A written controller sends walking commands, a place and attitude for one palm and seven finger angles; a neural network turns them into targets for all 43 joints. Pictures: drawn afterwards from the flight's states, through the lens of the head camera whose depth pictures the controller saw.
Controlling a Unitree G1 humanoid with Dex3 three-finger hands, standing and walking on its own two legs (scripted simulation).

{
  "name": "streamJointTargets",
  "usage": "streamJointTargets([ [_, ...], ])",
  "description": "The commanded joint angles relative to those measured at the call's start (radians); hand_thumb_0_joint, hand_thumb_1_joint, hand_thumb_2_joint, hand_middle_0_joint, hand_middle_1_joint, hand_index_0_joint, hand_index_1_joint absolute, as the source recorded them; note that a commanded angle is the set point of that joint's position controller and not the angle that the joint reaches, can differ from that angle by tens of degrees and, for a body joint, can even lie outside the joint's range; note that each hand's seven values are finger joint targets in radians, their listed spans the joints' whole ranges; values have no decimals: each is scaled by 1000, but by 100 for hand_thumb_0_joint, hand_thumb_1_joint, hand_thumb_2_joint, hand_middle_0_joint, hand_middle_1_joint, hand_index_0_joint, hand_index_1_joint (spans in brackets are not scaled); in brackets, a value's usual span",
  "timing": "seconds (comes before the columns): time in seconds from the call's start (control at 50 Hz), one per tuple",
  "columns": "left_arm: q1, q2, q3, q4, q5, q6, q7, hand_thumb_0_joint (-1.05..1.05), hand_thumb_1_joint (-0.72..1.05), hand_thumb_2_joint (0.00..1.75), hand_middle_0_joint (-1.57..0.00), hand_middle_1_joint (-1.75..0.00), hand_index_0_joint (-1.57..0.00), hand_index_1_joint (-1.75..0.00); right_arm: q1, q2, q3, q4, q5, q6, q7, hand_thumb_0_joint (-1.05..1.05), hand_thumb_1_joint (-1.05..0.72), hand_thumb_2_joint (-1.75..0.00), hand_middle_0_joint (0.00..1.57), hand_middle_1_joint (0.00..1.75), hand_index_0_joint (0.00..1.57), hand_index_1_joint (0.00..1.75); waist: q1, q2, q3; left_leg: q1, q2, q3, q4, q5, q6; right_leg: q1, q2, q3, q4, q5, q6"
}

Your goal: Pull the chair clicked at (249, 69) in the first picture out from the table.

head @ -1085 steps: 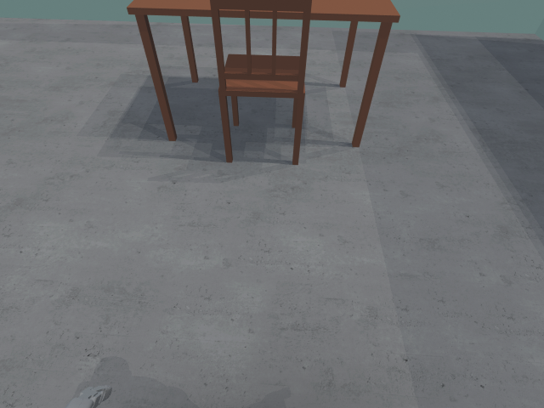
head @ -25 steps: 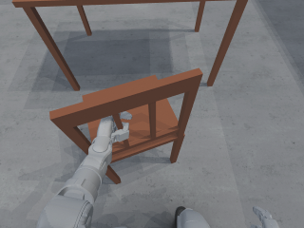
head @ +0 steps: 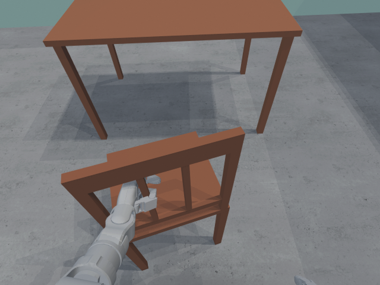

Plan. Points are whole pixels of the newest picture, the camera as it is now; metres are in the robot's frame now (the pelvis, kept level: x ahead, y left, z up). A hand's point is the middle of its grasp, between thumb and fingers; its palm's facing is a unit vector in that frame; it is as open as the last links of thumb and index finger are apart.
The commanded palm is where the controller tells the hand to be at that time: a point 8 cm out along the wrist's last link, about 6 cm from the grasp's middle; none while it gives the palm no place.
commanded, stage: stop walking, hand still on the chair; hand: left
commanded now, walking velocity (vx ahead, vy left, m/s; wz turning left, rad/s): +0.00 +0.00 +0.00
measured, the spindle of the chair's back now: (148, 199) +0.35 +0.13 -0.11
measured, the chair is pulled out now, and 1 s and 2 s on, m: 0.61 0.62 0.62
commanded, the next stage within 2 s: open the thumb and straighten the fingers in 0.40 s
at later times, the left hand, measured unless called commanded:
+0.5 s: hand (152, 203) +0.31 +0.10 -0.05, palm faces -0.09 -0.98 -0.15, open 5.1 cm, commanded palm +0.29 +0.16 -0.04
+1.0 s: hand (147, 198) +0.32 +0.12 -0.05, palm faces -0.11 -0.99 -0.12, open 14.2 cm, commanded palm +0.31 +0.17 -0.03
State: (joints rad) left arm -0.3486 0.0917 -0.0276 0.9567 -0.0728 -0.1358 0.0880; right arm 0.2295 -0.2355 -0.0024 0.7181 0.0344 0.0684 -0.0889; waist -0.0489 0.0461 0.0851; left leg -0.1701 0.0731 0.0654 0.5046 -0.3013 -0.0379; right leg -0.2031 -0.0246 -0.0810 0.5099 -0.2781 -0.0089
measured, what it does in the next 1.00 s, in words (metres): stands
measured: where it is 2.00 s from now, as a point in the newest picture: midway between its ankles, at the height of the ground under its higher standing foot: outside the picture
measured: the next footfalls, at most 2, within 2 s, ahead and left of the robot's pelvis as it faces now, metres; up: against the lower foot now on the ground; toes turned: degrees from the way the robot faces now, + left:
none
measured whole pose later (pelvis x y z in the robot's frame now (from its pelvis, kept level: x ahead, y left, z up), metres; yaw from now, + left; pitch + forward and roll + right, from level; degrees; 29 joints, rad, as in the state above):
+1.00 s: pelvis +0.00 +0.02 -0.02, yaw +0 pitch +8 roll +0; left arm -0.25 0.13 -0.04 0.66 -0.06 -0.01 0.02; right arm 0.30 -0.26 -0.03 0.66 0.04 0.00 -0.01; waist -0.07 0.04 -0.06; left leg -0.46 0.04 0.08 0.69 -0.37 0.00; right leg -0.50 -0.07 -0.06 0.69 -0.33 0.02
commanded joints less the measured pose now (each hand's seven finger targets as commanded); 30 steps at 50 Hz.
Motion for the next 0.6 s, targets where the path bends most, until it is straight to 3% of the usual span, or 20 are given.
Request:
streamJointTargets([
  [0.0, -230, 113, -15, -138, 31, -48, -1, 0, 90, 90, -50, -145, -50, -145, -18, -95, -30, -104, -2, -30, -23, 0, -90, -90, 20, 30, 20, 30, 18, -109, -221, 11, 38, -46, -61, 165, 45, 96, -143, 147, -126, 234, -31],
  [0.04, -227, 89, -32, -147, 30, -53, -2, 0, 90, 90, -50, -145, -50, -145, -30, -89, -29, -113, -3, -32, -24, 0, -90, -90, 20, 30, 20, 30, 21, -99, -215, 28, 44, -51, -64, 191, 49, 72, -135, 145, -123, 235, -29],
  [0.1, -196, 98, -25, -150, 35, -57, 1, 0, 90, 90, -50, -145, -50, -145, -30, -95, -33, -110, -7, -39, -29, 0, -90, -90, 20, 30, 20, 30, 27, -37, -233, 56, 58, -60, -79, 261, 53, 67, -113, 123, -93, 278, -22],
  [0.14, -192, 78, -40, -165, 36, -58, -1, 0, 90, 90, -50, -145, -50, -145, -39, -93, -32, -121, -6, -42, -28, 0, -90, -90, 20, 30, 20, 30, 27, -52, -241, 60, 64, -66, -74, 311, 53, 70, -107, 116, -77, 323, -23],
  [0.18, -185, 100, -35, -180, 37, -58, -1, 0, 90, 90, -50, -145, -50, -145, -34, -101, -35, -115, -7, -46, -31, 0, -90, -90, 20, 30, 20, 30, 24, -25, -251, 69, 69, -68, -80, 344, 52, 73, -105, 106, -68, 354, -19],
  [0.26, -179, 84, -44, -202, 43, -58, -3, 0, 90, 90, -50, -145, -50, -145, -39, -100, -34, -126, -13, -49, -28, 0, -90, -90, 20, 30, 20, 30, 27, -55, -282, 87, 72, -65, -65, 388, 50, 85, -104, 104, -56, 411, -21],
  [0.3, -161, 103, -33, -201, 45, -55, -1, 0, 90, 90, -50, -145, -50, -145, -28, -107, -36, -121, -14, -51, -30, 0, -90, -90, 20, 30, 20, 30, 28, -67, -290, 92, 72, -67, -69, 420, 49, 91, -100, 95, -45, 440, -18],
  [0.44, -173, 84, -53, -228, 48, -55, -5, 0, 90, 90, -50, -145, -50, -145, -34, -100, -30, -123, -17, -54, -25, 0, -90, -90, 20, 30, 20, 30, 28, -51, -291, 99, 73, -64, -73, 403, 49, 67, -94, 96, -48, 399, -18],
  [0.46, -170, 87, -48, -225, 48, -55, -4, 0, 90, 90, -50, -145, -50, -145, -37, -97, -29, -123, -17, -54, -27, 0, -90, -90, 20, 30, 20, 30, 28, -65, -298, 100, 73, -62, -72, 398, 50, 73, -96, 96, -52, 404, -17],
  [0.48, -233, 168, 0, -407, 47, -70, 2, 0, 90, 90, -50, -145, -50, -145, -43, -101, -33, -137, -16, -60, -28, 0, -90, -90, 20, 30, 20, 30, 30, -61, -306, 105, 73, -68, -79, 407, 52, 96, -97, 98, -51, 417, -15],
  [0.5, -155, 85, -31, -281, 15, -50, -17, 0, 78, 84, -50, -145, -50, -145, 23, -139, -41, -101, 12, -61, 10, 0, -90, -90, 20, 30, 20, 30, -50, -219, -315, -31, -5, -22, -52, 324, 60, 34, -43, 15, -37, 376, 3],
  [0.52, -191, 136, 14, -330, 17, -72, -27, 0, 66, 78, -50, -145, -50, -145, 9, -148, -45, -111, 13, -70, 24, 0, -90, -90, 20, 30, 20, 30, -25, -248, -322, -75, -7, -14, -32, 302, 65, 28, -42, 24, -9, 389, 1],
  [0.54, -200, 146, 22, -386, 21, -83, -33, 0, 54, 73, -50, -145, -50, -145, 10, -146, -52, -119, 7, -80, 29, 0, -90, -90, 20, 30, 20, 30, -27, -213, -373, -75, -15, -9, -21, 296, 66, 36, -39, 31, 5, 402, 0],
  [0.58, -178, 167, 32, -393, 26, -86, -34, 0, 30, 61, -50, -145, -50, -145, 14, -139, -49, -115, 6, -98, 46, 0, -90, -90, 20, 30, 20, 30, -22, -86, -338, -88, -29, -9, -7, 254, 61, -6, -37, 32, 10, 347, -3],
])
